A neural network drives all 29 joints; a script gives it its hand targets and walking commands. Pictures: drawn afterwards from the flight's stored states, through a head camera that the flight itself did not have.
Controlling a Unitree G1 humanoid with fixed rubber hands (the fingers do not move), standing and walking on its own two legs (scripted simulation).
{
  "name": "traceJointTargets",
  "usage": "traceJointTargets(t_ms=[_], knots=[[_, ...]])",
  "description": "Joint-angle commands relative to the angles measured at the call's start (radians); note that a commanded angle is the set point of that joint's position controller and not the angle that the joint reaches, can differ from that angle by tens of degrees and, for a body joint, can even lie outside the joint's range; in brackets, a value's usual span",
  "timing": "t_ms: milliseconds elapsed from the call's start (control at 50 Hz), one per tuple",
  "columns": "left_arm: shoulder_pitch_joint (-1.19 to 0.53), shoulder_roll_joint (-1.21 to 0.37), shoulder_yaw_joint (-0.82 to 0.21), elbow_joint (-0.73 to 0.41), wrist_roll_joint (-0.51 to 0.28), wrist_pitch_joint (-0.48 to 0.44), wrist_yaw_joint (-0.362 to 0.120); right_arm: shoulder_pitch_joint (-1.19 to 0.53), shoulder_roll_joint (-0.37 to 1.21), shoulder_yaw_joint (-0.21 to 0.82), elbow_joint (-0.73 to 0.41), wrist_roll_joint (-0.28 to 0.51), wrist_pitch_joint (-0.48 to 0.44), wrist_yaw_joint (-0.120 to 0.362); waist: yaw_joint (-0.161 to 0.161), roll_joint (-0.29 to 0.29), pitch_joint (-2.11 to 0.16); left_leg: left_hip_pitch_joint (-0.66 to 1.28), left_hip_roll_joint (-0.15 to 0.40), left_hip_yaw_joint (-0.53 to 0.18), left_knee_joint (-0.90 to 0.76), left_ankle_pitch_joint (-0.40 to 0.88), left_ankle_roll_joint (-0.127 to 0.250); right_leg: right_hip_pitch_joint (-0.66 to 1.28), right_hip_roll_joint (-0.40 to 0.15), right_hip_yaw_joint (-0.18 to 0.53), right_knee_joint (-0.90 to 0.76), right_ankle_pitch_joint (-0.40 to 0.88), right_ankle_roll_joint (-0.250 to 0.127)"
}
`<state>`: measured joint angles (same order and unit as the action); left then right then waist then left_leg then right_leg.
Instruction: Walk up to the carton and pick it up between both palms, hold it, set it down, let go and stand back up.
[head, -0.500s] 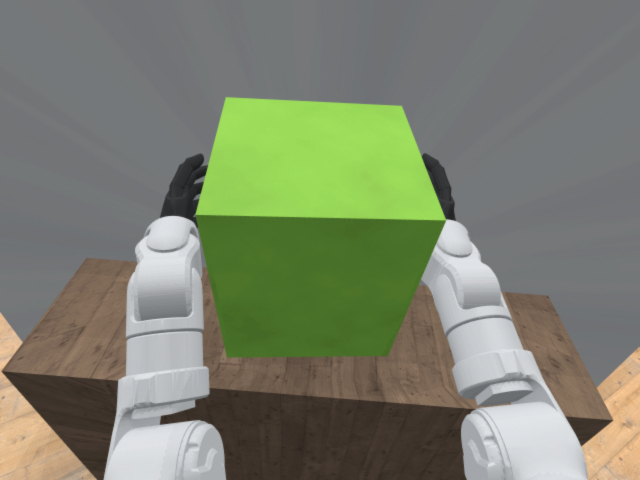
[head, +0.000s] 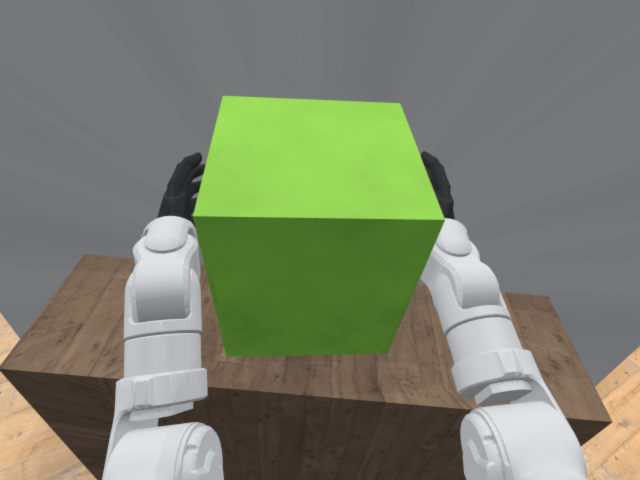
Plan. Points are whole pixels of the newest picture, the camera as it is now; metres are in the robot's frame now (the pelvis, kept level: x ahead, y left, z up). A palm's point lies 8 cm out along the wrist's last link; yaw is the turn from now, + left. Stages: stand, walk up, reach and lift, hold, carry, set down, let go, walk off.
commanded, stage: hold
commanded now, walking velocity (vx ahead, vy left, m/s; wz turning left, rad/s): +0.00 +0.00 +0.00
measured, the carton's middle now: (310, 233) +0.37 +0.00 +0.16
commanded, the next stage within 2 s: set down in 0.38 s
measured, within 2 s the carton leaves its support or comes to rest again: neither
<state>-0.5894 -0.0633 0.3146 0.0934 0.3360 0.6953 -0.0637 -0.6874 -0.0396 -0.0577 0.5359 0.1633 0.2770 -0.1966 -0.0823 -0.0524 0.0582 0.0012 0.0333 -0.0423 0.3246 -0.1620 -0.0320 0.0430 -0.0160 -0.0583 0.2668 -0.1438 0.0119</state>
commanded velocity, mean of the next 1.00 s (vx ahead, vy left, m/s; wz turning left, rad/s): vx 0.00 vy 0.00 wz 0.00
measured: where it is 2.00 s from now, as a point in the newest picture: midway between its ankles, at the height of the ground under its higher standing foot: outside the picture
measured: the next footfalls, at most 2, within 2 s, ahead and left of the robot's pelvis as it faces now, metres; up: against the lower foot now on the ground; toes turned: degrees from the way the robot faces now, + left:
none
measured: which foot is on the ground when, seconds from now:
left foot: down 0.00-1.00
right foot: down 0.00-1.00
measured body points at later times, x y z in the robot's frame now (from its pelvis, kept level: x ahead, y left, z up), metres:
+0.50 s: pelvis +0.00 +0.00 +0.00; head -0.05 +0.03 +0.45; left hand +0.37 +0.15 +0.20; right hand +0.37 -0.15 +0.20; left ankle +0.02 +0.14 -0.75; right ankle +0.01 -0.13 -0.75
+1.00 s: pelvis +0.02 +0.00 +0.00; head +0.01 +0.03 +0.45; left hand +0.39 +0.14 +0.13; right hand +0.40 -0.16 +0.14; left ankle +0.02 +0.14 -0.75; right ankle +0.01 -0.12 -0.75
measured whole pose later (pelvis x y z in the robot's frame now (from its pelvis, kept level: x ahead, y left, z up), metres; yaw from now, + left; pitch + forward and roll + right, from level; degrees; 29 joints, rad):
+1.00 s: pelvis +0.02 +0.00 +0.00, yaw +1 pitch -7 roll -1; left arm -0.46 -0.10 0.24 0.17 0.31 0.38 -0.01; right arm -0.54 -0.02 -0.10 0.60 0.06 -0.12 -0.14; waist -0.05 -0.06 0.10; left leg -0.02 0.04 -0.04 0.32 -0.19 -0.04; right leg 0.04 -0.01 -0.08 0.24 -0.16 0.01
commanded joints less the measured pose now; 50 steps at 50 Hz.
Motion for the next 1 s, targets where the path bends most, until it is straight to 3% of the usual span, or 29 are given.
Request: traceJointTargets(t_ms=[0, 80, 120, 180, 220, 280, 340, 380, 400, 420, 480, 500, 520, 540, 560, 620, 640, 660, 680, 720, 740, 760, 780, 800, 840, 860, 920, 940, 980], knots=[[-0.610, -0.479, -0.491, -0.076, -0.139, -0.046, -0.133, -0.673, 0.537, 0.387, -0.281, 0.057, -0.053, 0.099, -0.022, 0.071, -0.362, 0.071, -0.078, 0.088, -0.021, 0.253, -0.009, 0.092, 0.069, -0.044, -0.017, 0.168, 0.027], [-0.602, -0.468, -0.503, -0.090, -0.144, -0.051, -0.125, -0.685, 0.543, 0.413, -0.317, 0.066, -0.055, 0.094, -0.016, 0.038, -0.371, 0.058, -0.087, 0.082, -0.023, 0.241, -0.001, 0.114, 0.068, -0.039, -0.010, 0.197, 0.035], [-0.590, -0.469, -0.496, -0.074, -0.135, -0.054, -0.124, -0.700, 0.543, 0.420, -0.338, 0.067, -0.058, 0.092, -0.001, 0.052, -0.381, 0.060, -0.087, 0.082, -0.023, 0.229, 0.002, 0.100, 0.066, -0.038, -0.007, 0.183, 0.037], [-0.581, -0.482, -0.519, -0.107, -0.149, -0.046, -0.126, -0.661, 0.527, 0.423, -0.335, 0.066, -0.054, 0.094, -0.021, 0.059, -0.406, 0.091, -0.081, 0.082, -0.013, 0.289, -0.011, 0.102, 0.073, -0.043, -0.008, 0.212, 0.027], [-0.578, -0.484, -0.525, -0.132, -0.156, -0.053, -0.116, -0.690, 0.539, 0.448, -0.381, 0.091, -0.059, 0.092, 0.008, 0.056, -0.432, 0.099, -0.083, 0.078, 0.001, 0.321, -0.011, 0.106, 0.077, -0.045, 0.000, 0.255, 0.034], [-0.573, -0.468, -0.495, -0.078, -0.129, -0.037, -0.121, -0.642, 0.522, 0.403, -0.284, 0.059, -0.038, 0.091, -0.015, 0.051, -0.308, 0.060, -0.082, 0.080, -0.024, 0.244, -0.005, 0.081, 0.069, -0.036, -0.022, 0.175, 0.029], [-0.580, -0.468, -0.506, -0.096, -0.149, -0.036, -0.131, -0.656, 0.525, 0.396, -0.323, 0.063, -0.049, 0.097, -0.015, 0.063, -0.357, 0.062, -0.077, 0.091, -0.029, 0.229, -0.007, 0.094, 0.069, -0.038, -0.012, 0.170, 0.027], [-0.601, -0.483, -0.527, -0.101, -0.161, -0.049, -0.127, -0.697, 0.505, 0.407, -0.360, 0.081, -0.057, 0.108, 0.014, 0.087, -0.416, 0.079, -0.097, 0.096, -0.028, 0.220, -0.007, 0.096, 0.075, -0.052, -0.019, 0.160, 0.020], [-0.614, -0.487, -0.523, -0.099, -0.160, -0.058, -0.126, -0.704, 0.514, 0.389, -0.342, 0.067, -0.063, 0.109, -0.009, 0.078, -0.397, 0.074, -0.093, 0.092, -0.029, 0.202, 0.000, 0.077, 0.072, -0.062, -0.024, 0.155, 0.020], [-0.610, -0.487, -0.529, -0.101, -0.164, -0.058, -0.125, -0.703, 0.523, 0.400, -0.358, 0.070, -0.072, 0.108, 0.002, 0.083, -0.407, 0.090, -0.090, 0.088, -0.027, 0.229, -0.005, 0.093, 0.072, -0.061, -0.025, 0.167, 0.023], [-0.630, -0.476, -0.495, -0.056, -0.138, -0.100, -0.127, -0.699, 0.514, 0.354, -0.287, 0.029, -0.107, 0.121, 0.017, 0.077, -0.355, 0.062, -0.085, 0.096, -0.051, 0.138, -0.003, 0.077, 0.067, -0.069, -0.035, 0.078, 0.021], [-0.607, -0.472, -0.460, 0.013, -0.114, -0.102, -0.133, -0.689, 0.496, 0.310, -0.243, 0.002, -0.118, 0.128, -0.016, 0.076, -0.283, 0.041, -0.082, 0.098, -0.076, 0.069, 0.003, 0.058, 0.061, -0.070, -0.050, 0.005, 0.018], [-0.562, -0.450, -0.406, 0.024, -0.091, -0.109, -0.145, -0.676, 0.476, 0.298, -0.245, -0.026, -0.134, 0.134, 0.018, 0.031, -0.249, 0.022, -0.076, 0.103, -0.095, 0.023, 0.020, 0.055, 0.063, -0.080, -0.065, -0.036, 0.019], [-0.588, -0.448, -0.397, 0.051, -0.073, -0.127, -0.155, -0.660, 0.486, 0.260, -0.202, -0.058, -0.164, 0.144, 0.001, 0.035, -0.219, 0.013, -0.077, 0.115, -0.105, -0.025, 0.020, 0.057, 0.052, -0.074, -0.061, -0.073, 0.021], [-0.544, -0.434, -0.385, 0.058, -0.063, -0.142, -0.162, -0.637, 0.475, 0.256, -0.194, -0.075, -0.192, 0.152, 0.022, 0.017, -0.232, 0.010, -0.076, 0.116, -0.117, -0.015, 0.028, 0.078, 0.051, -0.074, -0.058, -0.055, 0.025], [-0.518, -0.426, -0.342, 0.126, -0.035, -0.198, -0.175, -0.607, 0.458, 0.169, -0.126, -0.159, -0.288, 0.169, 0.007, 0.035, -0.182, 0.012, -0.065, 0.130, -0.126, -0.027, 0.022, 0.061, 0.046, -0.089, -0.060, -0.083, 0.021], [-0.500, -0.422, -0.340, 0.113, -0.026, -0.212, -0.170, -0.589, 0.437, 0.174, -0.125, -0.164, -0.322, 0.172, 0.022, 0.041, -0.180, 0.017, -0.064, 0.139, -0.110, 0.007, 0.013, 0.067, 0.047, -0.095, -0.058, -0.053, 0.017], [-0.486, -0.414, -0.360, 0.114, -0.024, -0.228, -0.170, -0.584, 0.429, 0.166, -0.119, -0.176, -0.346, 0.174, 0.003, 0.041, -0.208, 0.020, -0.062, 0.136, -0.116, 0.007, 0.017, 0.094, 0.048, -0.095, -0.063, -0.048, 0.023], [-0.463, -0.403, -0.359, 0.100, -0.021, -0.243, -0.166, -0.555, 0.442, 0.182, -0.121, -0.184, -0.365, 0.171, 0.016, 0.012, -0.214, 0.046, -0.061, 0.140, -0.106, 0.051, 0.020, 0.097, 0.047, -0.103, -0.058, 0.004, 0.028], [-0.418, -0.428, -0.373, 0.109, -0.027, -0.269, -0.151, -0.569, 0.422, 0.198, -0.143, -0.175, -0.406, 0.171, 0.023, 0.027, -0.223, 0.076, -0.065, 0.138, -0.076, 0.159, 0.006, 0.082, 0.059, -0.120, -0.048, 0.076, 0.025], [-0.437, -0.426, -0.388, 0.096, -0.026, -0.281, -0.149, -0.552, 0.431, 0.199, -0.132, -0.193, -0.418, 0.169, 0.006, 0.021, -0.234, 0.059, -0.061, 0.135, -0.074, 0.144, 0.009, 0.094, 0.049, -0.117, -0.044, 0.085, 0.023], [-0.448, -0.430, -0.422, 0.068, -0.047, -0.295, -0.137, -0.572, 0.417, 0.227, -0.177, -0.179, -0.435, 0.171, 0.022, 0.026, -0.291, 0.061, -0.056, 0.134, -0.064, 0.173, 0.003, 0.102, 0.057, -0.122, -0.040, 0.118, 0.024], [-0.502, -0.454, -0.464, 0.034, -0.073, -0.318, -0.124, -0.589, 0.436, 0.232, -0.188, -0.180, -0.448, 0.169, 0.007, 0.029, -0.343, 0.084, -0.058, 0.130, -0.049, 0.204, -0.005, 0.096, 0.061, -0.126, -0.033, 0.138, 0.022], [-0.479, -0.458, -0.472, 0.020, -0.065, -0.330, -0.110, -0.555, 0.436, 0.250, -0.165, -0.165, -0.458, 0.169, 0.032, 0.061, -0.365, 0.110, -0.055, 0.127, -0.035, 0.261, -0.018, 0.078, 0.058, -0.121, -0.033, 0.165, 0.025], [-0.478, -0.487, -0.545, 0.010, -0.105, -0.352, -0.089, -0.569, 0.439, 0.271, -0.201, -0.156, -0.472, 0.166, 0.015, 0.071, -0.440, 0.167, -0.055, 0.117, 0.004, 0.359, -0.033, 0.069, 0.069, -0.116, -0.025, 0.222, 0.020], [-0.481, -0.502, -0.557, -0.007, -0.103, -0.367, -0.077, -0.580, 0.454, 0.315, -0.214, -0.142, -0.479, 0.163, 0.029, 0.074, -0.456, 0.159, -0.056, 0.112, 0.018, 0.409, -0.037, 0.088, 0.066, -0.115, -0.009, 0.287, 0.024], [-0.453, -0.509, -0.586, -0.048, -0.122, -0.385, -0.067, -0.531, 0.480, 0.385, -0.238, -0.111, -0.473, 0.147, 0.041, 0.047, -0.492, 0.106, -0.072, 0.107, 0.032, 0.424, -0.026, 0.164, 0.056, -0.083, 0.019, 0.425, 0.036], [-0.441, -0.502, -0.587, -0.044, -0.132, -0.387, -0.059, -0.512, 0.444, 0.377, -0.211, -0.103, -0.470, 0.147, 0.028, 0.063, -0.491, 0.129, -0.061, 0.096, 0.036, 0.460, -0.042, 0.141, 0.061, -0.092, 0.012, 0.429, 0.033], [-0.403, -0.494, -0.590, -0.035, -0.111, -0.377, -0.066, -0.453, 0.462, 0.374, -0.173, -0.099, -0.454, 0.138, 0.017, 0.070, -0.445, 0.130, -0.069, 0.104, 0.028, 0.419, -0.034, 0.130, 0.052, -0.083, 0.002, 0.424, 0.036]])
